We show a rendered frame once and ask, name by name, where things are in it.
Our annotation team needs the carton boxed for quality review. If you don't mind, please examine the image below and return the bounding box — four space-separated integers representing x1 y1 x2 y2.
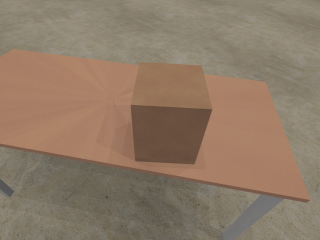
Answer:
130 62 213 165

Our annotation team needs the table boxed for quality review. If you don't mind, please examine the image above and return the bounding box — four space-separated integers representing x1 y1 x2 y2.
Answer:
0 49 310 240

